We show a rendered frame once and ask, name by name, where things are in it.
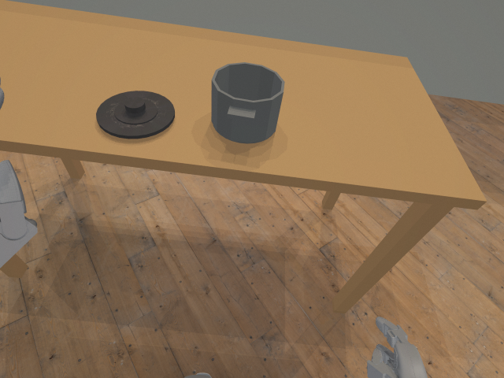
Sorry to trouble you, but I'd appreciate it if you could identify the robot left hand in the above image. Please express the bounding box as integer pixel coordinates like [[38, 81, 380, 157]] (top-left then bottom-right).
[[0, 78, 38, 268]]

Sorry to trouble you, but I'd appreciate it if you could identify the table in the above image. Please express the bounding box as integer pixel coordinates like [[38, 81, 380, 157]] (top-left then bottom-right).
[[0, 0, 487, 313]]

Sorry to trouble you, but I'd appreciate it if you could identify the robot right hand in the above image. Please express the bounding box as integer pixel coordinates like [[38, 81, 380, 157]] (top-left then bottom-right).
[[367, 317, 428, 378]]

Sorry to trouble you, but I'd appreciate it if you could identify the knob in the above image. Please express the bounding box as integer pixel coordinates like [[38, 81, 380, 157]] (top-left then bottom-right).
[[124, 97, 146, 113]]

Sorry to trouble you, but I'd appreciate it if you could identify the lid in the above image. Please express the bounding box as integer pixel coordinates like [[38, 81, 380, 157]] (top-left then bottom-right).
[[96, 91, 175, 139]]

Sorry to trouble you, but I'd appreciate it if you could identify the pot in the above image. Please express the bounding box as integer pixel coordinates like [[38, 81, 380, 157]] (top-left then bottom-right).
[[211, 62, 285, 143]]

